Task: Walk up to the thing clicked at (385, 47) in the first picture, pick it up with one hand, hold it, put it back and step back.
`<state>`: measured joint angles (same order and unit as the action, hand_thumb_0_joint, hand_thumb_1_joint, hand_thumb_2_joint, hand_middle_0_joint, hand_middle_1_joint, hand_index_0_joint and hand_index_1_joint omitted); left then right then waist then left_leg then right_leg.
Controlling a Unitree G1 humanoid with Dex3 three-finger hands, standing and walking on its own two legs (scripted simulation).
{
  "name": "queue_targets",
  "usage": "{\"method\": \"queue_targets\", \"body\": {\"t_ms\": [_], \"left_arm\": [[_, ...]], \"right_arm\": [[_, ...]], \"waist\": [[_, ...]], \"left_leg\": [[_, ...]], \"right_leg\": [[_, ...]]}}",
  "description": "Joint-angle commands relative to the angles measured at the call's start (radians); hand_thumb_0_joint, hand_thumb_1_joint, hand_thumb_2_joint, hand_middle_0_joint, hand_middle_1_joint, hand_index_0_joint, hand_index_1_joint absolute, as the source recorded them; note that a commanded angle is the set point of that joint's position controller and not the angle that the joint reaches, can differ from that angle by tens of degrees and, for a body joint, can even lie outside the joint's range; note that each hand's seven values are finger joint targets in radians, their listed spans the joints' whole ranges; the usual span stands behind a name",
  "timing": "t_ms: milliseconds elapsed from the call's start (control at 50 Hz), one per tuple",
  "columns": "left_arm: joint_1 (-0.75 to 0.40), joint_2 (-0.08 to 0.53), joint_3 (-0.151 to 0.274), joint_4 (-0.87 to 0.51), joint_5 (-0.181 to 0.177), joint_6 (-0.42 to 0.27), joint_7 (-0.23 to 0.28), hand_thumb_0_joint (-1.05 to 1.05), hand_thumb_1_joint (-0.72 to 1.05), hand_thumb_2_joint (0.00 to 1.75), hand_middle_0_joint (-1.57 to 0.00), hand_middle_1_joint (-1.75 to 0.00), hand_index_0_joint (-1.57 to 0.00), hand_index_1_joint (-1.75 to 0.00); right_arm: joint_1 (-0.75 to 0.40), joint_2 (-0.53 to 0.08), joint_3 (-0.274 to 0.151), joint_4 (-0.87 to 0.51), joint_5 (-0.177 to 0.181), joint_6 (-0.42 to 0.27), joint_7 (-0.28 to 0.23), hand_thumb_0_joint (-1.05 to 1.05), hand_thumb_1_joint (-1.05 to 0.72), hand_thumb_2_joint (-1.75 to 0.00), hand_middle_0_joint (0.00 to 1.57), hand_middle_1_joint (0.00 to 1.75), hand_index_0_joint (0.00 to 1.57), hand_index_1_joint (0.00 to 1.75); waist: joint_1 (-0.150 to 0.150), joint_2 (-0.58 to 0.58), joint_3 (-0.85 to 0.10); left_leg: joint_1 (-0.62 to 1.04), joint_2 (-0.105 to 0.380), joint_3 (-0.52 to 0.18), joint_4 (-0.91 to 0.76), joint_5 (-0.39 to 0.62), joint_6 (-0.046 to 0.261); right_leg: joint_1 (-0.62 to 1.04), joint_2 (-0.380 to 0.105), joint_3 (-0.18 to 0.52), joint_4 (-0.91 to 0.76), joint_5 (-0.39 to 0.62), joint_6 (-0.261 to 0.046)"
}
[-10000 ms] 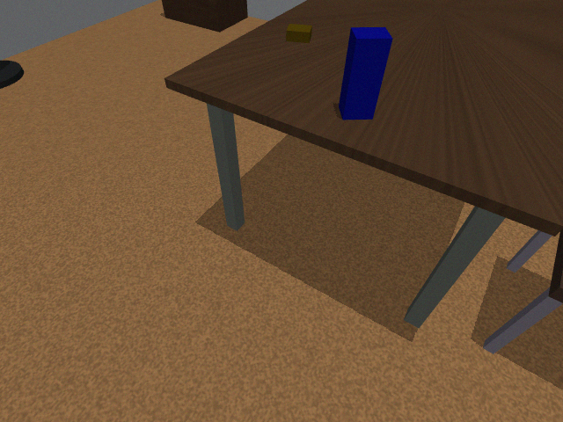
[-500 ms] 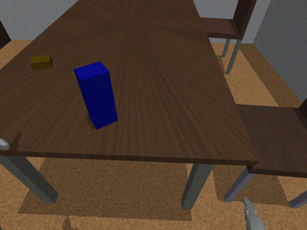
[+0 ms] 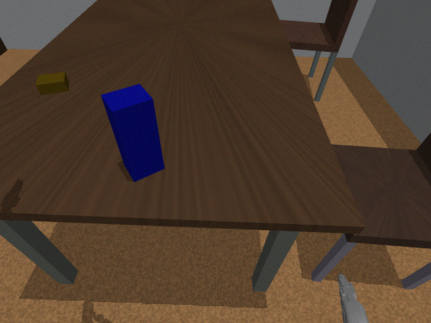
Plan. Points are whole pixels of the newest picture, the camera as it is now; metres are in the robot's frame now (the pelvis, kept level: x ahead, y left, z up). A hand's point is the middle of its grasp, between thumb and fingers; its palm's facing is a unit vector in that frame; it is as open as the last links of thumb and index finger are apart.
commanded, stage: go down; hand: left
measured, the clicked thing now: (136, 136) +0.49 +0.18 +0.09
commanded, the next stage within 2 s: approach in 1.10 s
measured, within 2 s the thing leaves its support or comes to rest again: neither
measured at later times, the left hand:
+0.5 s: hand out of the picture +0.35 +0.39 +0.18, palm faces +0.20 -0.98 +0.00, open 17.5 cm
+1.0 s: hand out of the picture +0.33 +0.39 +0.18, palm faces +0.20 -0.98 +0.00, open 17.3 cm
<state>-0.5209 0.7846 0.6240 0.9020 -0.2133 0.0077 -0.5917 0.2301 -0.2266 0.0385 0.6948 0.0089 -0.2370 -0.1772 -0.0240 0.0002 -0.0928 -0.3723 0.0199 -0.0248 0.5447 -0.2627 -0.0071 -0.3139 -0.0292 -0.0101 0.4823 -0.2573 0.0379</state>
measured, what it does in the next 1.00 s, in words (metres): stands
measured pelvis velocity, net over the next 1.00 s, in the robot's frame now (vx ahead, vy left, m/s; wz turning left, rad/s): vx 0.00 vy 0.00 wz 0.01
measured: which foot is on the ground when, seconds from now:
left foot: down 0.00-1.00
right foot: down 0.00-1.00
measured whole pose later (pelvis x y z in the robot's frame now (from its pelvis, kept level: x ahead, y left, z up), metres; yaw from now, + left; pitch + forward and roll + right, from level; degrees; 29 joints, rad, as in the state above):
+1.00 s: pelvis +0.00 +0.00 +0.00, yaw +0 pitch +6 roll -1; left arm -0.49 0.81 0.65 0.88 -0.22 0.04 -0.63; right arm 0.24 -0.23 0.03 0.68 0.01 -0.23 -0.20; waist -0.02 0.00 -0.11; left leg -0.40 0.02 -0.03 0.58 -0.28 0.00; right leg -0.34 -0.03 -0.02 0.51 -0.27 0.04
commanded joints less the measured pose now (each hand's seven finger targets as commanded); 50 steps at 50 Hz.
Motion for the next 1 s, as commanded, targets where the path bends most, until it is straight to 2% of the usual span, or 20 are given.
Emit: {"method": "queue_targets", "body": {"t_ms": [0,40,60,80,100,120,180,220,280,300,360,420,500,560,600,660,860,880,940,980], "left_arm": [[-0.378,0.425,0.074,-0.209,-0.033,-0.061,-0.009,0.00,-0.56,0.02,-0.06,-0.01,-0.06,-0.02],[-0.363,0.427,0.071,-0.187,-0.034,-0.057,-0.016,0.00,-0.54,0.02,-0.06,-0.02,-0.06,-0.02],[-0.358,0.403,0.051,-0.161,-0.033,-0.052,-0.021,0.00,-0.56,0.03,-0.06,-0.01,-0.06,-0.02],[-0.357,0.424,0.068,-0.173,-0.035,-0.054,-0.023,0.00,-0.56,0.02,-0.06,-0.02,-0.06,-0.02],[-0.373,0.410,0.053,-0.166,-0.033,-0.054,-0.027,0.00,-0.57,0.03,-0.06,-0.02,-0.06,-0.03],[-0.378,0.460,0.086,-0.180,-0.033,-0.062,-0.028,0.00,-0.55,0.03,-0.06,-0.02,-0.06,-0.02],[-0.384,0.450,0.072,-0.153,-0.026,-0.061,-0.033,0.00,-0.56,0.03,-0.06,-0.02,-0.06,-0.03],[-0.402,0.481,0.092,-0.167,-0.031,-0.068,-0.035,0.00,-0.55,0.03,-0.06,-0.02,-0.05,-0.02],[-0.391,0.491,0.093,-0.148,-0.023,-0.062,-0.039,0.00,-0.53,0.03,-0.06,-0.02,-0.05,-0.02],[-0.387,0.482,0.087,-0.136,-0.022,-0.060,-0.037,0.00,-0.51,0.03,-0.06,-0.01,-0.05,-0.01],[-0.386,0.450,0.059,-0.115,-0.022,-0.057,-0.048,0.00,-0.54,0.02,-0.06,-0.02,-0.06,-0.02],[-0.381,0.442,0.054,-0.132,-0.029,-0.058,-0.048,0.00,-0.54,0.03,-0.06,-0.02,-0.06,-0.02],[-0.386,0.512,0.108,-0.183,-0.022,-0.055,-0.036,0.00,-0.54,0.02,-0.06,-0.02,-0.06,-0.02],[-0.339,0.438,0.074,-0.171,-0.028,-0.046,-0.039,0.00,-0.51,0.02,-0.06,-0.02,-0.06,-0.02],[-0.312,0.457,0.093,-0.166,-0.030,-0.043,-0.032,0.00,-0.51,0.01,-0.06,-0.02,-0.06,-0.02],[-0.334,0.443,0.087,-0.221,-0.036,-0.046,-0.034,0.00,-0.49,0.02,-0.06,-0.02,-0.06,-0.02],[-0.301,0.424,0.092,-0.227,-0.045,-0.024,-0.035,0.00,-0.48,0.00,-0.06,-0.01,-0.06,-0.01],[-0.325,0.426,0.087,-0.244,-0.047,-0.029,-0.039,0.00,-0.46,0.00,-0.06,-0.02,-0.06,-0.01],[-0.322,0.443,0.103,-0.244,-0.046,-0.031,-0.039,0.00,-0.49,0.00,-0.06,-0.02,-0.06,-0.01],[-0.347,0.450,0.091,-0.256,-0.039,-0.032,-0.041,0.00,-0.46,0.01,-0.06,-0.02,-0.06,-0.01]], "right_arm": [[-0.077,-0.154,-0.054,-0.148,-0.003,-0.061,-0.023,0.00,0.53,-0.05,0.05,0.05,0.05,0.05],[-0.073,-0.171,-0.066,-0.150,-0.001,-0.062,-0.026,0.00,0.52,-0.05,0.05,0.05,0.05,0.05],[-0.071,-0.132,-0.028,-0.145,-0.001,-0.062,-0.021,0.00,0.52,-0.05,0.05,0.05,0.05,0.05],[-0.066,-0.156,-0.055,-0.141,-0.001,-0.062,-0.027,0.00,0.53,-0.05,0.05,0.05,0.05,0.05],[-0.061,-0.122,-0.025,-0.120,-0.001,-0.061,-0.023,0.00,0.52,-0.06,0.05,0.05,0.05,0.05],[-0.103,-0.178,-0.066,-0.180,-0.003,-0.069,-0.029,0.00,0.53,-0.06,0.05,0.05,0.05,0.05],[-0.071,-0.106,-0.009,-0.126,-0.003,-0.064,-0.023,0.00,0.52,-0.06,0.05,0.05,0.05,0.05],[-0.080,-0.178,-0.067,-0.136,-0.007,-0.068,-0.035,0.00,0.52,-0.06,0.05,0.05,0.05,0.05],[-0.108,-0.146,-0.030,-0.164,-0.005,-0.067,-0.030,0.00,0.53,-0.05,0.05,0.05,0.05,0.05],[-0.083,-0.162,-0.056,-0.138,-0.005,-0.064,-0.036,0.00,0.53,-0.06,0.05,0.05,0.05,0.05],[-0.093,-0.122,-0.017,-0.144,-0.004,-0.066,-0.028,0.00,0.52,-0.06,0.05,0.05,0.05,0.05],[-0.065,-0.118,-0.022,-0.107,-0.003,-0.054,-0.029,0.00,0.53,-0.05,0.05,0.05,0.05,0.05],[-0.078,-0.176,-0.061,-0.164,-0.007,-0.060,-0.036,0.00,0.52,-0.06,0.05,0.05,0.05,0.05],[-0.067,-0.155,-0.052,-0.167,-0.004,-0.053,-0.033,0.00,0.52,-0.06,0.05,0.05,0.05,0.05],[-0.059,-0.180,-0.074,-0.159,-0.002,-0.050,-0.034,0.00,0.52,-0.05,0.05,0.05,0.05,0.05],[-0.092,-0.141,-0.042,-0.195,0.000,-0.051,-0.030,0.00,0.52,-0.05,0.05,0.05,0.05,0.05],[-0.062,-0.163,-0.064,-0.157,0.001,-0.053,-0.042,0.00,0.52,-0.05,0.05,0.05,0.05,0.05],[-0.046,-0.131,-0.039,-0.129,0.003,-0.050,-0.038,0.00,0.52,-0.05,0.05,0.05,0.05,0.05],[-0.060,-0.182,-0.078,-0.177,-0.003,-0.056,-0.048,0.00,0.52,-0.05,0.05,0.05,0.05,0.05],[-0.062,-0.137,-0.037,-0.138,-0.002,-0.054,-0.041,0.00,0.52,-0.05,0.05,0.05,0.05,0.05]], "waist": [[-0.001,0.166,-0.236],[-0.004,0.154,-0.234],[-0.005,0.149,-0.228],[-0.002,0.159,-0.219],[0.001,0.164,-0.228],[-0.002,0.159,-0.264],[0.005,0.165,-0.250],[-0.012,0.160,-0.268],[0.007,0.175,-0.301],[-0.006,0.166,-0.263],[-0.009,0.177,-0.276],[-0.004,0.198,-0.269],[0.002,0.171,-0.320],[-0.002,0.148,-0.275],[0.005,0.152,-0.256],[0.020,0.160,-0.264],[0.006,0.143,-0.217],[0.009,0.169,-0.219],[-0.005,0.144,-0.276],[0.006,0.185,-0.235]], "left_leg": [[0.196,-0.027,0.012,-0.058,0.227,0.014],[0.188,-0.024,0.006,-0.059,0.238,0.013],[0.192,-0.026,0.009,-0.055,0.243,0.016],[0.187,-0.027,0.011,-0.053,0.241,0.015],[0.194,-0.026,0.007,-0.052,0.247,0.015],[0.198,-0.026,0.008,-0.046,0.261,0.014],[0.188,-0.032,0.012,-0.036,0.259,0.020],[0.196,-0.030,0.010,-0.032,0.270,0.018],[0.210,-0.027,0.003,-0.027,0.307,0.015],[0.198,-0.027,0.004,-0.031,0.295,0.015],[0.214,-0.019,-0.001,-0.024,0.338,0.012],[0.205,-0.027,0.010,-0.011,0.358,0.017],[0.218,-0.030,0.009,-0.006,0.342,0.020],[0.215,-0.023,0.003,-0.018,0.340,0.017],[0.187,-0.022,0.001,-0.027,0.316,0.014],[0.179,-0.028,0.008,-0.026,0.292,0.019],[0.165,-0.029,0.004,-0.037,0.219,0.020],[0.167,-0.030,0.006,-0.034,0.228,0.020],[0.212,-0.032,0.006,-0.014,0.304,0.025],[0.191,-0.034,0.007,-0.019,0.280,0.020]], "right_leg": [[-0.009,0.032,-0.047,-0.051,0.182,-0.044],[-0.011,0.035,-0.048,-0.046,0.188,-0.045],[-0.025,0.034,-0.047,-0.050,0.191,-0.044],[-0.023,0.033,-0.046,-0.046,0.190,-0.043],[-0.035,0.035,-0.047,-0.044,0.187,-0.046],[-0.014,0.033,-0.046,-0.042,0.201,-0.044],[-0.022,0.031,-0.041,-0.042,0.206,-0.042],[-0.021,0.031,-0.042,-0.035,0.215,-0.041],[-0.015,0.034,-0.046,-0.034,0.227,-0.045],[-0.030,0.034,-0.046,-0.034,0.224,-0.044],[-0.039,0.038,-0.051,-0.027,0.238,-0.047],[-0.045,0.031,-0.043,-0.023,0.264,-0.046],[-0.018,0.029,-0.044,-0.025,0.266,-0.040],[-0.038,0.035,-0.053,-0.027,0.246,-0.045],[-0.037,0.036,-0.053,-0.026,0.225,-0.046],[-0.018,0.033,-0.049,-0.029,0.218,-0.044],[-0.031,0.034,-0.051,-0.031,0.169,-0.042],[-0.039,0.033,-0.050,-0.029,0.175,-0.044],[-0.024,0.029,-0.050,-0.026,0.237,-0.038],[-0.041,0.029,-0.049,-0.027,0.214,-0.040]]}}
